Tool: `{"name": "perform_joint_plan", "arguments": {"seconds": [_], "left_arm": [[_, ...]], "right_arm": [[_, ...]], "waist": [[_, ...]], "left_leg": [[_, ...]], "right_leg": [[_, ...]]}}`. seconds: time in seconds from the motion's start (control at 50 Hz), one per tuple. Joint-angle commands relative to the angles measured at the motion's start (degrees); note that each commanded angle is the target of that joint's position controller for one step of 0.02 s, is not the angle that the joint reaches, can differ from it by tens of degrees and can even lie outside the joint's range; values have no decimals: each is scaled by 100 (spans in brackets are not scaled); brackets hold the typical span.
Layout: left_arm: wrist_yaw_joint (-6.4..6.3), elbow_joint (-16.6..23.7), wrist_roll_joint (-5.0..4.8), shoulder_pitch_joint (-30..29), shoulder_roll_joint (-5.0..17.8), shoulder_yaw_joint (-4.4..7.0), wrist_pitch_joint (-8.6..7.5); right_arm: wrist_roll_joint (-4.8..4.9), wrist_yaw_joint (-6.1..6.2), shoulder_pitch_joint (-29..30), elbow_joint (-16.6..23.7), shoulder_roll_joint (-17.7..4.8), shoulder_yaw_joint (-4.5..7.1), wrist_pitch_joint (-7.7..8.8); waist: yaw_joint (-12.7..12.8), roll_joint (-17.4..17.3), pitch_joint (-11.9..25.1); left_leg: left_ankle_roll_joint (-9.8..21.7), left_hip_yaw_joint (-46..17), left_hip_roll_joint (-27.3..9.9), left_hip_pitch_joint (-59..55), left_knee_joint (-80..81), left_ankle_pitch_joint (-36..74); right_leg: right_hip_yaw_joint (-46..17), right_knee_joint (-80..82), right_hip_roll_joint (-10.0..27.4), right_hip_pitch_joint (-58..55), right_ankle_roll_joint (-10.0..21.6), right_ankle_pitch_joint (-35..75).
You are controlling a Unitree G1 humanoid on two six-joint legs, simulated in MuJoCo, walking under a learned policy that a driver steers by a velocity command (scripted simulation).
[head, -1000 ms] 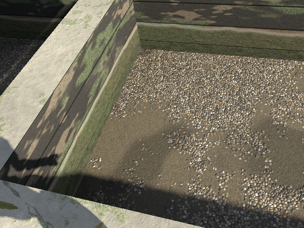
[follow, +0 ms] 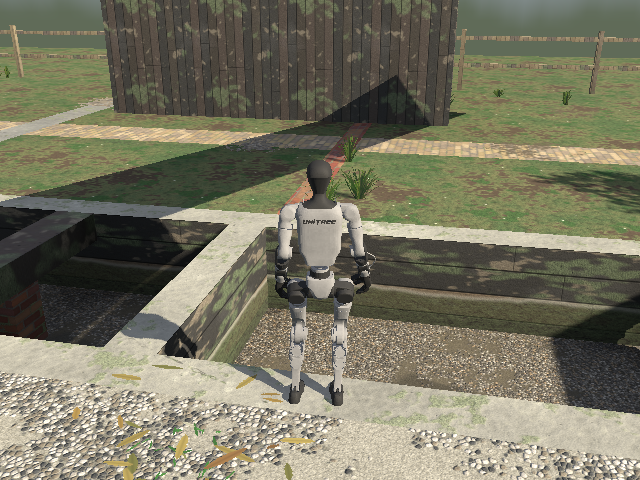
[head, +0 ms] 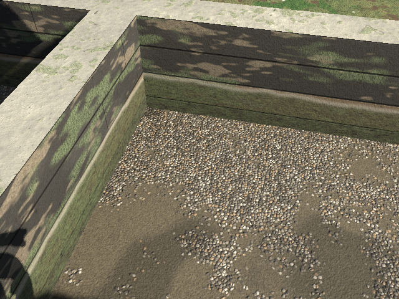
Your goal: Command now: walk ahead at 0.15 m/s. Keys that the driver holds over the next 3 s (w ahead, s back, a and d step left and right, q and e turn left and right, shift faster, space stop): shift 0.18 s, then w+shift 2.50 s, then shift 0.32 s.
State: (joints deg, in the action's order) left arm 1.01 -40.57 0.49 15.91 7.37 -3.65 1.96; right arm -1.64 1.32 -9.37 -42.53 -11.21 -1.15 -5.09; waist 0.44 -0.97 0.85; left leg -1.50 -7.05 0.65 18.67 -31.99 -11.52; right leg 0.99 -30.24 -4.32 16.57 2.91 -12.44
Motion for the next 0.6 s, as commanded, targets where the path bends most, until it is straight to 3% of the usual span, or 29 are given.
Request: {"name": "perform_joint_plan", "arguments": {"seconds": [0.02,0.04,0.06,0.1,0.18,0.2,0.22,0.24,0.28,0.34,0.36,0.38,0.4,0.46,0.6], "left_arm": [[60,508,15,-344,548,113,95],[65,495,40,-328,533,116,128],[51,462,103,-296,539,109,161],[29,480,160,-326,538,120,155],[3,524,105,-585,503,124,105],[-4,489,118,-564,382,67,104],[-12,482,122,-603,429,78,117],[-94,422,60,-483,727,193,117],[-127,606,67,-808,646,183,163],[-155,767,81,-955,649,186,167],[-166,805,89,-962,673,194,156],[-159,972,90,-1150,746,205,208],[-165,999,100,-1108,835,258,217],[-213,1112,114,-1187,812,281,217],[-224,1304,117,-1612,644,251,224]], "right_arm": [[22,-53,120,262,-635,41,105],[23,-67,143,227,-593,7,166],[50,-101,196,280,-395,-52,183],[111,-105,218,283,-338,-76,220],[104,-73,236,352,-346,-79,212],[96,-65,163,317,-246,-129,208],[93,-55,186,319,-296,-119,196],[75,-30,182,386,-371,-46,121],[73,-25,462,570,-313,-54,73],[41,-19,607,763,-260,-67,124],[32,-11,627,814,-267,-64,144],[-70,-86,810,937,-155,-88,160],[-110,-98,660,947,-161,-75,198],[-66,-69,679,984,-222,-37,264],[1,-86,1130,1154,-105,-62,277]], "waist": [[-52,-591,-547],[22,-669,-501],[9,-605,-296],[29,-343,-157],[-51,72,-19],[-56,81,243],[-46,82,213],[-70,338,301],[-58,285,102],[-67,238,-19],[-68,213,2],[-145,185,-94],[-191,237,205],[-192,159,556],[-163,23,778]], "left_leg": [[188,-377,-324,337,1515,-1605],[157,-373,-328,541,1655,-1529],[123,-355,-276,354,1676,-1198],[136,-323,-247,54,1608,-697],[171,-282,-276,-222,1475,-180],[152,-266,-273,-361,1617,-458],[152,-206,-205,-318,1592,-653],[308,-52,-85,-281,1255,-816],[346,106,18,25,929,-759],[357,195,36,106,572,-353],[373,210,30,86,468,-163],[366,425,5,199,140,648],[354,464,6,66,21,945],[320,530,-17,-152,-177,1637],[307,580,-91,-304,-410,2146]], "right_leg": [[-727,1264,489,77,-58,-1417],[-697,1130,505,-363,-47,-994],[-674,1071,538,-550,-72,-810],[-689,1096,573,-594,-81,-633],[-679,1099,568,-617,-76,-307],[-643,1204,550,-758,-107,-598],[-603,1173,485,-794,-119,-792],[-546,892,362,-968,-45,-1034],[-552,648,365,-807,20,-1152],[-594,369,431,-644,55,-821],[-595,252,440,-669,62,-574],[-780,103,621,-625,104,662],[-819,-63,677,-809,153,1279],[-646,-401,613,-1010,91,2236],[-424,-674,514,-833,-122,2252]]}}
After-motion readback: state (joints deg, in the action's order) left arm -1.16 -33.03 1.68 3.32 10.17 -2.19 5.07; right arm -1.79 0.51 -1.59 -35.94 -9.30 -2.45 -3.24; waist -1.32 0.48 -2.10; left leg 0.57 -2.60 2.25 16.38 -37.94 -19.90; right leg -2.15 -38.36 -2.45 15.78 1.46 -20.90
